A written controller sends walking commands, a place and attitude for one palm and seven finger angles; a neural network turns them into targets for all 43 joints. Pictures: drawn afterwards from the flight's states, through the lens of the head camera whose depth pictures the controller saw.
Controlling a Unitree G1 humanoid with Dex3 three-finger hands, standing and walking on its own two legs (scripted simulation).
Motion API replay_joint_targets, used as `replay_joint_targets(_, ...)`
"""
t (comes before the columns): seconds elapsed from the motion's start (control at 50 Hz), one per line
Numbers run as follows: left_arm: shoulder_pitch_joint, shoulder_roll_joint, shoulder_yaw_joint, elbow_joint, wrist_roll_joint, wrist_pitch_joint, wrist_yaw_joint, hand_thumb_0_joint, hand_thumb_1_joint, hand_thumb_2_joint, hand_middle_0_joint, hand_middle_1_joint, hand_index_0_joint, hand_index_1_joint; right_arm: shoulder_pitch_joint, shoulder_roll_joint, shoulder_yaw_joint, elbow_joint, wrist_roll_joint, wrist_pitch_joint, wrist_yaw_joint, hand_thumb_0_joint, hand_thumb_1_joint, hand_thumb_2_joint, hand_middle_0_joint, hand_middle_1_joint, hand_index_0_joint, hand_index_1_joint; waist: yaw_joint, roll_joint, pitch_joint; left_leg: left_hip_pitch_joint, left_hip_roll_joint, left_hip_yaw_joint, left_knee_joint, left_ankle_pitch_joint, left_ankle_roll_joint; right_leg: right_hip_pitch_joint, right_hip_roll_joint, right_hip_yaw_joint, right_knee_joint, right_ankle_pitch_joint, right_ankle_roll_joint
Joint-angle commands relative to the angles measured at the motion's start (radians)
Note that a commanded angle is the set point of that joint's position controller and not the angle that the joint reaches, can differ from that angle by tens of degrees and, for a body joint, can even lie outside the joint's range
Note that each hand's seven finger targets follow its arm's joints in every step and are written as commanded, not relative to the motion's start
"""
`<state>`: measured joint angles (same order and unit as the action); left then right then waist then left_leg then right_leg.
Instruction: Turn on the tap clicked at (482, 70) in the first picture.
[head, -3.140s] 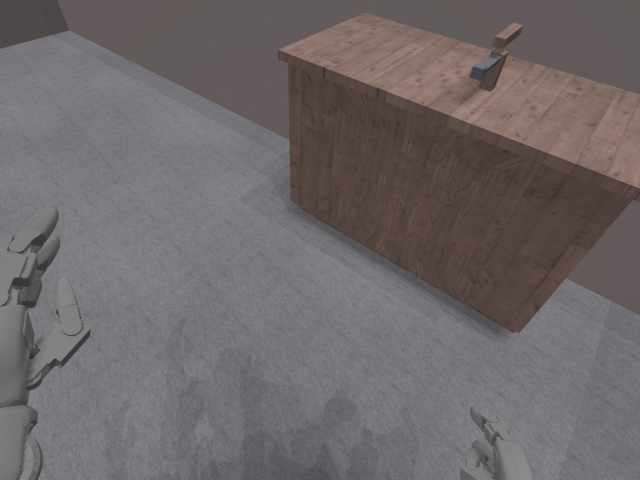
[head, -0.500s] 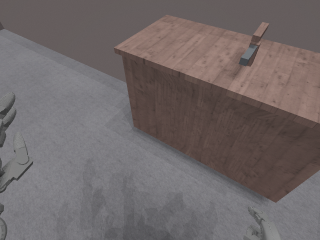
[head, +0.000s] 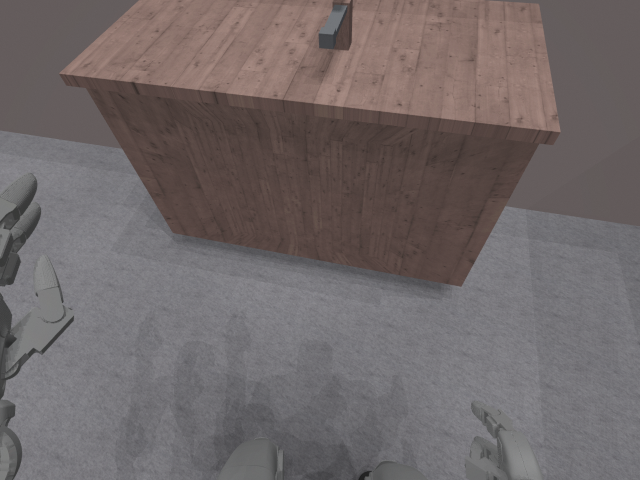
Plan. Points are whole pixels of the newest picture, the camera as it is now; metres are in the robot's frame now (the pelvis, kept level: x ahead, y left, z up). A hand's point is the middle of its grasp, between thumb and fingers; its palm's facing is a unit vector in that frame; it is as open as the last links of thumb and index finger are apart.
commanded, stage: turn to face it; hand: left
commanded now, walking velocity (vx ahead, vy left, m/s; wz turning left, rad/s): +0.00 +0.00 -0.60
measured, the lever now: (327, 38) +0.84 +0.03 +0.09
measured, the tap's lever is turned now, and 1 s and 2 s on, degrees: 0 0 0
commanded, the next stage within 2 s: take the last steps up to it in 0.92 s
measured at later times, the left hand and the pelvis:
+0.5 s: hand (213, 326) +0.22 +0.10 +0.18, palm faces +0.10 -0.87 -0.48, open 7.4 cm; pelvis -0.07 -0.05 -0.01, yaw -18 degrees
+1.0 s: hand (223, 373) +0.18 +0.08 +0.18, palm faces +0.00 -0.90 -0.44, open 7.4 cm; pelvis -0.11 -0.04 +0.01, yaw -27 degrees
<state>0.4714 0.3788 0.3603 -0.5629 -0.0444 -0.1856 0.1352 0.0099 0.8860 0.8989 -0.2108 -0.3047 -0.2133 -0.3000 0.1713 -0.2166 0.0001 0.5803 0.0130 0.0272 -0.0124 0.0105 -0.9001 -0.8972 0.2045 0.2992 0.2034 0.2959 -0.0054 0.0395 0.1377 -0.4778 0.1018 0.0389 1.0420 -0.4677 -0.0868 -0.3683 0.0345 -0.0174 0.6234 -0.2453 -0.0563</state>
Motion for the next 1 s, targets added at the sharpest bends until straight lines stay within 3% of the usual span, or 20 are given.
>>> replay_joint_targets(0.0,0.060,0.215,0.221,-0.226,-0.016,-0.072,0.041,0.000,0.900,0.900,-0.200,-0.300,-0.200,-0.300,-0.078,-0.069,-0.031,-0.186,-0.004,-0.032,-0.015,0.000,-0.900,-0.900,0.200,0.300,0.200,0.300,0.035,-0.161,-0.313,0.055,-0.014,-0.011,-0.206,0.023,0.010,0.198,-0.258,0.327,-0.226,0.293,-0.126)
replay_joint_targets(0.1,0.025,0.178,0.169,-0.168,-0.009,-0.058,0.034,0.000,0.900,0.900,-0.200,-0.300,-0.200,-0.300,-0.022,-0.104,-0.042,-0.185,0.007,-0.029,-0.022,0.000,-0.900,-0.900,0.200,0.300,0.200,0.300,0.011,-0.119,-0.277,0.324,-0.017,0.015,-0.594,0.149,0.047,0.018,-0.186,0.339,-0.212,0.012,-0.036)
replay_joint_targets(0.14,-0.035,0.177,0.156,-0.177,-0.002,-0.068,0.024,0.000,0.900,0.900,-0.200,-0.300,-0.200,-0.300,-0.039,-0.141,-0.060,-0.211,0.005,-0.034,-0.037,0.000,-0.900,-0.900,0.200,0.300,0.200,0.300,0.020,0.116,-0.193,0.381,0.205,-0.198,-0.729,0.198,0.153,-0.170,-0.012,0.205,0.026,-0.149,0.051)
replay_joint_targets(0.16,-0.019,0.185,0.165,-0.140,0.012,-0.071,0.024,0.000,0.900,0.900,-0.200,-0.300,-0.200,-0.300,-0.053,-0.123,-0.047,-0.201,0.001,-0.036,-0.039,0.000,-0.900,-0.900,0.200,0.300,0.200,0.300,0.029,0.270,-0.203,0.259,0.335,-0.277,-0.821,0.112,0.224,-0.152,0.012,0.087,0.327,-0.273,0.077)
replay_joint_targets(0.18,-0.037,0.153,0.125,-0.119,0.021,-0.071,0.021,0.000,0.900,0.900,-0.200,-0.300,-0.200,-0.300,-0.062,-0.108,-0.049,-0.207,-0.003,-0.045,-0.036,0.000,-0.900,-0.900,0.200,0.300,0.200,0.300,0.019,0.257,-0.149,0.134,0.365,-0.297,-0.842,0.066,0.257,-0.125,-0.013,0.065,0.511,-0.252,0.088)
replay_joint_targets(0.24,-0.131,0.132,0.064,-0.191,0.028,-0.076,0.013,0.000,0.900,0.900,-0.200,-0.300,-0.200,-0.300,-0.047,-0.117,-0.056,-0.195,0.016,-0.070,-0.018,0.000,-0.900,-0.900,0.200,0.300,0.200,0.300,0.028,0.184,-0.113,0.165,0.281,-0.012,-0.738,0.206,0.193,-0.118,-0.063,-0.012,0.383,-0.207,0.107)
replay_joint_targets(0.36,-0.143,0.155,0.083,-0.183,0.027,-0.065,0.019,0.000,0.900,0.900,-0.200,-0.300,-0.200,-0.300,0.010,-0.129,-0.056,-0.197,0.009,-0.119,0.000,0.000,-0.900,-0.900,0.200,0.300,0.200,0.300,0.022,0.143,-0.190,0.140,0.207,0.098,-0.437,0.290,0.086,0.183,-0.048,-0.083,-0.117,-0.034,0.086)
replay_joint_targets(0.38,-0.150,0.207,0.127,-0.174,0.028,-0.073,0.025,0.000,0.900,0.900,-0.200,-0.300,-0.200,-0.300,0.015,-0.107,-0.052,-0.196,0.010,-0.121,0.001,0.000,-0.900,-0.900,0.200,0.300,0.200,0.300,0.018,-0.043,-0.211,0.092,0.127,0.135,-0.259,0.188,0.047,0.221,-0.159,0.093,-0.203,0.173,0.024)
replay_joint_targets(0.4,-0.121,0.261,0.192,-0.147,0.018,-0.076,0.038,0.000,0.900,0.900,-0.200,-0.300,-0.200,-0.300,-0.031,-0.076,-0.036,-0.215,0.004,-0.118,-0.004,0.000,-0.900,-0.900,0.200,0.300,0.200,0.300,0.041,-0.282,-0.220,-0.098,-0.004,0.120,-0.044,-0.136,0.009,0.273,-0.331,0.403,-0.243,0.494,-0.082)
replay_joint_targets(0.42,-0.097,0.244,0.191,-0.146,-0.009,-0.059,0.039,0.000,0.900,0.900,-0.200,-0.300,-0.200,-0.300,-0.061,-0.089,-0.050,-0.211,0.011,-0.111,-0.007,0.000,-0.900,-0.900,0.200,0.300,0.200,0.300,0.051,-0.320,-0.265,-0.099,-0.011,-0.019,0.099,-0.114,0.011,0.227,-0.366,0.518,-0.295,0.410,-0.094)
replay_joint_targets(0.44,-0.036,0.247,0.207,-0.154,-0.008,-0.054,0.037,0.000,0.900,0.900,-0.200,-0.300,-0.200,-0.300,-0.080,-0.085,-0.044,-0.204,0.006,-0.094,-0.004,0.000,-0.900,-0.900,0.200,0.300,0.200,0.300,0.038,-0.212,-0.269,-0.140,0.000,-0.070,0.171,-0.065,0.006,0.252,-0.366,0.552,-0.273,0.343,-0.120)
replay_joint_targets(0.48,0.036,0.209,0.200,-0.164,-0.021,-0.071,0.036,0.000,0.900,0.900,-0.200,-0.300,-0.200,-0.300,-0.056,-0.056,-0.015,-0.172,-0.003,-0.056,0.000,0.000,-0.900,-0.900,0.200,0.300,0.200,0.300,0.019,-0.121,-0.312,-0.172,0.005,-0.077,0.197,0.052,-0.005,0.348,-0.299,0.350,-0.220,0.383,-0.116)
replay_joint_targets(0.54,0.054,0.199,0.193,-0.158,-0.021,-0.082,0.035,0.000,0.900,0.900,-0.200,-0.300,-0.200,-0.300,-0.080,-0.066,-0.029,-0.164,0.000,-0.046,-0.012,0.000,-0.900,-0.900,0.200,0.300,0.200,0.300,0.012,-0.143,-0.313,-0.107,0.001,-0.062,0.072,0.068,-0.004,0.317,-0.271,0.280,-0.238,0.416,-0.102)
replay_joint_targets(0.72,0.016,0.182,0.138,-0.130,-0.003,-0.063,0.040,0.000,0.900,0.900,-0.200,-0.300,-0.200,-0.300,-0.058,-0.103,-0.041,-0.172,0.003,-0.055,-0.033,0.000,-0.900,-0.900,0.200,0.300,0.200,0.300,0.035,-0.167,-0.291,0.129,-0.066,-0.007,-0.348,0.026,0.055,0.168,-0.256,0.376,-0.362,0.014,-0.096)
replay_joint_targets(0.78,-0.022,0.181,0.122,-0.143,0.009,-0.062,0.039,0.000,0.900,0.900,-0.200,-0.300,-0.200,-0.300,-0.033,-0.107,-0.044,-0.165,0.001,-0.053,-0.037,0.000,-0.900,-0.900,0.200,0.300,0.200,0.300,0.016,-0.102,-0.288,0.297,-0.062,0.013,-0.564,0.103,0.080,0.085,-0.219,0.348,-0.354,-0.080,-0.040)
replay_joint_targets(0.82,-0.072,0.182,0.108,-0.190,0.016,-0.075,0.032,0.000,0.900,0.900,-0.200,-0.300,-0.200,-0.300,-0.033,-0.133,-0.057,-0.180,-0.001,-0.062,-0.044,0.000,-0.900,-0.900,0.200,0.300,0.200,0.300,0.013,0.019,-0.245,0.364,0.055,-0.087,-0.717,0.070,0.140,-0.013,-0.124,0.297,-0.265,-0.140,0.028)
replay_joint_targets(0.86,-0.059,0.206,0.148,-0.183,0.024,-0.085,0.034,0.000,0.900,0.900,-0.200,-0.300,-0.200,-0.300,-0.053,-0.120,-0.049,-0.178,0.002,-0.074,-0.052,0.000,-0.900,-0.900,0.200,0.300,0.200,0.300,0.036,0.233,-0.236,0.294,0.266,-0.253,-0.791,0.168,0.226,-0.051,-0.009,0.103,0.057,-0.150,0.075)
replay_joint_targets(0.9,-0.056,0.156,0.108,-0.140,0.029,-0.069,0.018,0.000,0.900,0.900,-0.200,-0.300,-0.200,-0.300,-0.048,-0.103,-0.052,-0.177,-0.002,-0.090,-0.048,0.000,-0.900,-0.900,0.200,0.300,0.200,0.300,0.025,0.216,-0.142,0.070,0.270,-0.181,-0.779,0.210,0.240,0.037,-0.020,0.038,0.243,-0.171,0.087)
replay_joint_targets(0.94,-0.091,0.141,0.084,-0.148,0.029,-0.063,0.013,0.000,0.900,0.900,-0.200,-0.300,-0.200,-0.300,-0.029,-0.118,-0.053,-0.167,0.011,-0.117,-0.040,0.000,-0.900,-0.900,0.200,0.300,0.200,0.300,0.024,0.167,-0.143,0.151,0.213,-0.036,-0.646,0.372,0.181,0.028,-0.023,-0.015,0.092,-0.151,0.091)
replay_joint_targets(0.98,-0.100,0.120,0.066,-0.110,0.034,-0.066,0.014,0.000,0.900,0.900,-0.200,-0.300,-0.200,-0.300,-0.021,-0.124,-0.051,-0.152,0.010,-0.133,-0.028,0.000,-0.900,-0.900,0.200,0.300,0.200,0.300,0.017,0.165,-0.158,0.143,0.185,-0.020,-0.549,0.408,0.139,0.132,-0.025,-0.043,-0.078,-0.048,0.087)
